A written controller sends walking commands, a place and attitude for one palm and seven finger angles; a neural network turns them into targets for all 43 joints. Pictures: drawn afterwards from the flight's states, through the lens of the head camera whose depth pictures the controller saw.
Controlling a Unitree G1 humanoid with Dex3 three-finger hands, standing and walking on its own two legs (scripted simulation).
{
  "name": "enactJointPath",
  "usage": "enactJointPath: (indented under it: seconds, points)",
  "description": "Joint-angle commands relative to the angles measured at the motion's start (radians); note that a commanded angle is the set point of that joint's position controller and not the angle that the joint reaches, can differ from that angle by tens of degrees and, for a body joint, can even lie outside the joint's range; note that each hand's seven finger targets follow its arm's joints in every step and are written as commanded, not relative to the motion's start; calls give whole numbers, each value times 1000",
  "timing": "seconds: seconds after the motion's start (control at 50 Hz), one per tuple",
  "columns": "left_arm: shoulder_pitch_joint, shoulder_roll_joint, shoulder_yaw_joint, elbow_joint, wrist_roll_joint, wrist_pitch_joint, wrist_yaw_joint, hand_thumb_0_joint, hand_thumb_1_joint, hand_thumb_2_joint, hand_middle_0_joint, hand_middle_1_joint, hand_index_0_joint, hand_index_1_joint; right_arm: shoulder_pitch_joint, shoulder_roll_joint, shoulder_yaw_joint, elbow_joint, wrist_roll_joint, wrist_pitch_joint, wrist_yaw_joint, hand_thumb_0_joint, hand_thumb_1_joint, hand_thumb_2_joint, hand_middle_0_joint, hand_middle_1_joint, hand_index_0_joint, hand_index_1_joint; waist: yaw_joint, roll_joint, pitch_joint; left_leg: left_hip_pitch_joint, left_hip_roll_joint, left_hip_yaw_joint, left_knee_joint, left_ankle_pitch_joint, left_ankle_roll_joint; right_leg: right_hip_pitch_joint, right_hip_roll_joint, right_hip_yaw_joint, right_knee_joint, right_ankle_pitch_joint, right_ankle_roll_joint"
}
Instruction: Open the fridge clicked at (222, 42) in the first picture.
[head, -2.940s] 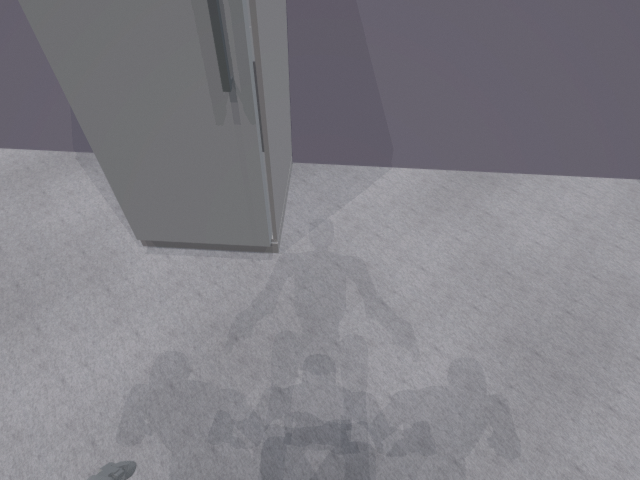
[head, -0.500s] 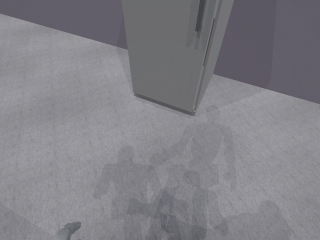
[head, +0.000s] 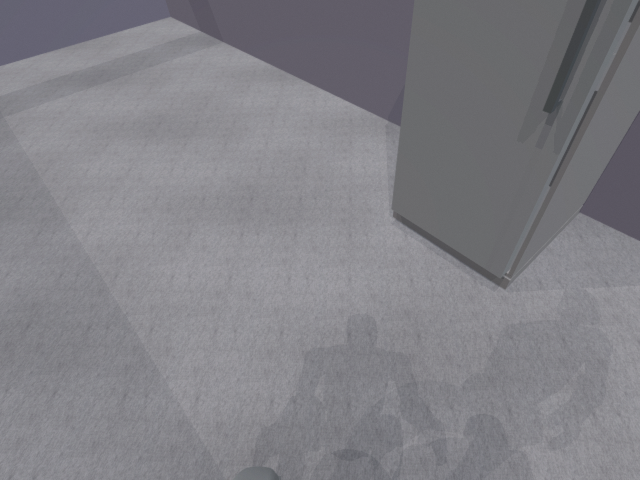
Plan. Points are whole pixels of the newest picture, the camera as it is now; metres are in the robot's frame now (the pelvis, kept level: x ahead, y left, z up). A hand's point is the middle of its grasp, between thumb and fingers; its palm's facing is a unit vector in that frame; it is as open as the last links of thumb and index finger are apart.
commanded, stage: walk to a spot facing it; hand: right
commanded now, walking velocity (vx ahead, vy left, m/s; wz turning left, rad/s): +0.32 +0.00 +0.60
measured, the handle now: out of the picture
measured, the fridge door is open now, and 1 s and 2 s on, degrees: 0 0 0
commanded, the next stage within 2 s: turn to face it in 1.20 s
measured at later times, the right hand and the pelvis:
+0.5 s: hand (379, 413) +0.27 -0.06 -0.17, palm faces -0.17 +0.96 -0.22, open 7.2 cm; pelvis +0.15 +0.11 -0.01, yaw +13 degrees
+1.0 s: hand (394, 346) +0.40 -0.09 -0.19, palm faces -0.19 +0.97 -0.12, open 7.4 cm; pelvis +0.37 +0.07 -0.01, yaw +17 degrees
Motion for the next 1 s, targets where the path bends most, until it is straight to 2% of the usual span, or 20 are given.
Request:
enactJointPath:
  seconds: [0.0,0.16,0.2,0.22,0.24,0.26,0.28,0.3,0.36,0.42,0.56,0.68,0.74,0.76,0.78,0.8,0.84,0.86,0.92,0.98]
  points:
    - [78,173,42,-13,4,-29,11,0,900,900,-200,-300,-200,-300,-189,-10,7,-136,1,-45,8,0,-900,-900,200,300,200,300,43,-147,128,-228,46,30,-101,-8,13,105,-318,246,-241,-111,-87]
    - [105,175,46,39,20,-25,-7,0,900,900,-200,-300,-200,-300,-270,30,24,-146,4,-78,4,0,-900,-900,200,300,200,300,54,-175,106,-15,8,125,-407,-74,69,94,-326,68,-143,111,-63]
    - [89,189,50,38,18,-23,-10,0,900,900,-200,-300,-200,-300,-196,19,18,-120,5,-90,-2,0,-900,-900,200,300,200,300,11,-171,69,123,-33,164,-491,-79,98,84,-312,7,-16,308,-39]
    - [75,192,49,34,13,-22,-12,0,900,900,-200,-300,-200,-300,-80,-2,10,-79,3,-100,-6,0,-900,-900,200,300,200,300,-50,-124,4,296,-75,197,-565,-30,117,43,-272,-57,166,437,-10]
    - [73,175,44,26,4,-21,-24,0,900,900,-200,-300,-200,-300,83,-78,-4,-23,1,-114,-17,0,-900,-900,200,300,200,300,-121,3,-100,581,-36,132,-609,6,147,-128,-238,-92,398,383,32]
    - [73,99,24,-11,-7,-20,-33,0,900,900,-200,-300,-200,-300,208,-196,-33,10,3,-125,-34,0,-900,-900,200,300,200,300,-163,241,-196,834,245,-277,-691,-80,234,-454,-106,-69,674,-224,87]
    - [-28,100,18,-59,-7,-14,-29,0,900,900,-200,-300,-200,-300,253,-262,-43,27,30,-119,-47,0,-900,-900,200,300,200,300,-169,285,-198,833,349,-549,-802,26,285,-602,-41,76,874,-339,85]
    - [-54,119,31,-60,-7,-13,-26,0,900,900,-200,-300,-200,-300,203,-245,-41,17,33,-118,-56,0,-900,-900,200,300,200,300,-146,165,-141,755,363,-503,-826,-8,310,-622,-76,160,948,-259,74]
    - [-74,92,35,-18,6,-2,-27,0,900,900,-200,-300,-200,-300,5,-97,8,-22,27,-138,-60,0,-900,-900,200,300,200,300,-42,32,52,402,248,-272,-879,22,246,-533,-136,209,877,-48,78]
    - [-5,52,29,18,14,22,-31,0,900,900,-200,-300,-200,-300,7,-41,32,4,19,-158,-61,0,-900,-900,200,300,200,300,18,45,77,289,160,-104,-886,198,217,-450,-109,181,777,20,94]
    - [-215,51,28,-58,6,11,-56,0,900,900,-200,-300,-200,-300,118,-24,42,64,16,-184,-71,0,-900,-900,200,300,200,300,-17,82,107,405,159,-93,-903,251,249,-541,-103,178,514,131,93]
    - [-333,55,23,-91,2,-6,-68,0,900,900,-200,-300,-200,-300,181,-59,39,103,10,-176,-78,0,-900,-900,200,300,200,300,-46,57,140,458,186,-96,-848,320,228,-407,-50,137,289,83,45]
    - [-78,115,43,-8,11,-22,-46,0,900,900,-200,-300,-200,-300,169,-57,37,114,13,-174,-75,0,-900,-900,200,300,200,300,74,-39,28,349,110,-11,-492,500,180,-5,10,121,153,108,10]
    - [77,214,65,31,26,-30,-33,0,900,900,-200,-300,-200,-300,204,-11,39,102,24,-171,-68,0,-900,-900,200,300,200,300,120,-236,-95,174,5,69,-210,242,129,234,-189,367,80,77,-51]
    - [168,295,78,57,19,-28,-28,0,900,900,-200,-300,-200,-300,231,24,52,82,32,-172,-58,0,-900,-900,200,300,200,300,113,-432,-178,-34,-107,95,105,-312,98,372,-416,680,-58,114,-136]
    - [123,257,67,61,5,-21,-18,0,900,900,-200,-300,-200,-300,174,-19,45,82,24,-168,-65,0,-900,-900,200,300,200,300,109,-301,-148,-63,-63,-8,217,-305,114,289,-413,683,-111,34,-141]
    - [-31,154,42,19,-2,-29,-14,0,900,900,-200,-300,-200,-300,87,2,37,84,21,-157,-50,0,-900,-900,200,300,200,300,53,-96,23,-93,25,-17,245,-130,107,44,-354,539,-159,-11,-98]
    - [-70,118,31,15,2,-36,-13,0,900,900,-200,-300,-200,-300,99,32,35,96,12,-146,-45,0,-900,-900,200,300,200,300,21,-65,69,-50,41,-23,219,-88,99,-60,-319,453,-184,-32,-69]
    - [-88,69,21,33,-3,-50,-7,0,900,900,-200,-300,-200,-300,185,92,35,123,4,-104,-45,0,-900,-900,200,300,200,300,-39,-125,84,7,34,-9,170,11,84,-169,-235,254,-218,-14,-10]
    - [-61,56,25,40,-4,-54,-3,0,900,900,-200,-300,-200,-300,170,92,20,108,1,-84,-44,0,-900,-900,200,300,200,300,-48,-132,94,-61,44,-13,144,104,69,-155,-226,186,-244,24,5]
